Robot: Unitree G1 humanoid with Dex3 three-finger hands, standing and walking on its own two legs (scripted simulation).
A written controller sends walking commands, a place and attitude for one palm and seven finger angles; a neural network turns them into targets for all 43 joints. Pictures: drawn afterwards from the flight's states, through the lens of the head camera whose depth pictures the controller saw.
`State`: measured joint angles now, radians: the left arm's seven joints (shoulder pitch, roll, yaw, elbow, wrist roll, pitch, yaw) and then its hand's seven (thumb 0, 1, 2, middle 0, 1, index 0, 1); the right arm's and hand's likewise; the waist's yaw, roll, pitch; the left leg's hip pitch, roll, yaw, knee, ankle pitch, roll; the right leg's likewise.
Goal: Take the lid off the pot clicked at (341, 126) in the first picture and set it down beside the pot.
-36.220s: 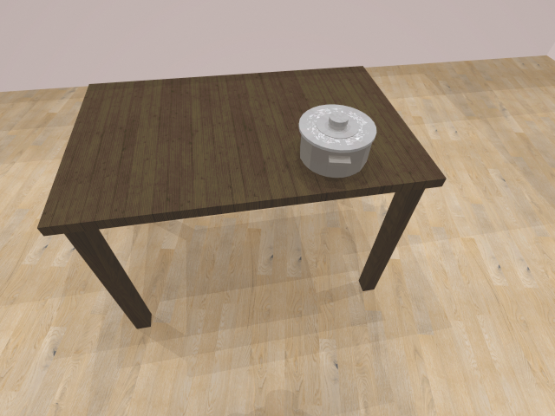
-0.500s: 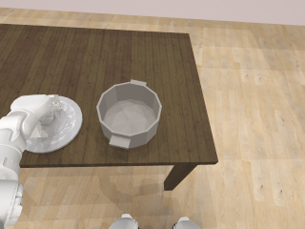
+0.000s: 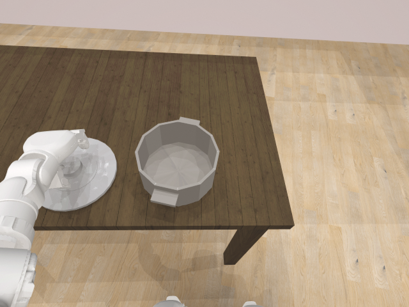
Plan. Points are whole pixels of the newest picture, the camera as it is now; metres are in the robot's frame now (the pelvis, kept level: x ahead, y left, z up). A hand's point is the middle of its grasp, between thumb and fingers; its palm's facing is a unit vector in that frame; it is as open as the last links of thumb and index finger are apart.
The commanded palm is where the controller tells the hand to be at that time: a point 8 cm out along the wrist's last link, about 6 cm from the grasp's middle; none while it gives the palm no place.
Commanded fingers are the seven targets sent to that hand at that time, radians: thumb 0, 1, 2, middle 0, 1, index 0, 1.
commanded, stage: raise the empty hand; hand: left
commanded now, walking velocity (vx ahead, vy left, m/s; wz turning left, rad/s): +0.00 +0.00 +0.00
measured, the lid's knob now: (70, 166) +0.42 +0.32 -0.05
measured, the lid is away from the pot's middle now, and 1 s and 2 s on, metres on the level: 0.25 0.25 0.25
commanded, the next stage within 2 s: draw the hand back to the body in 1.04 s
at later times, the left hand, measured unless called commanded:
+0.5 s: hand (50, 153) +0.39 +0.31 +0.05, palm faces -0.39 -0.07 -0.92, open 11.0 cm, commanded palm +0.40 +0.30 +0.11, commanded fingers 0.00 -0.05 0.72 -0.38 -0.81 -0.38 -0.81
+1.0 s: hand (40, 133) +0.39 +0.30 +0.11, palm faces -0.39 -0.08 -0.92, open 11.0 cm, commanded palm +0.40 +0.30 +0.16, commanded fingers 0.00 -0.05 0.72 -0.38 -0.81 -0.38 -0.81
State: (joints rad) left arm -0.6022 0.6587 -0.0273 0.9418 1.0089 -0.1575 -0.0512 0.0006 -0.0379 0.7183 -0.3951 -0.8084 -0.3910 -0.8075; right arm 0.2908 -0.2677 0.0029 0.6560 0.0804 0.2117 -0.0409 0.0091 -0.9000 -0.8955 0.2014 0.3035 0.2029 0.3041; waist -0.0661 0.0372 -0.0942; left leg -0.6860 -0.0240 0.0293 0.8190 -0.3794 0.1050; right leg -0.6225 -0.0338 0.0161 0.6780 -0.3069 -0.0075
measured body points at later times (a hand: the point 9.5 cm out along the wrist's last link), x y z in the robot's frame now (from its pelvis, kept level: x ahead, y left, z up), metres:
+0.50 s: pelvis +0.01 -0.02 +0.02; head +0.06 -0.01 +0.46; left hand +0.40 +0.31 +0.10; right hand +0.10 -0.29 -0.10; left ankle +0.01 +0.04 -0.71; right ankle +0.01 -0.20 -0.70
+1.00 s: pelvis +0.01 -0.04 +0.03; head +0.06 -0.04 +0.48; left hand +0.41 +0.30 +0.16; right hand +0.12 -0.30 -0.09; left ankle +0.01 +0.04 -0.71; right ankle +0.01 -0.20 -0.71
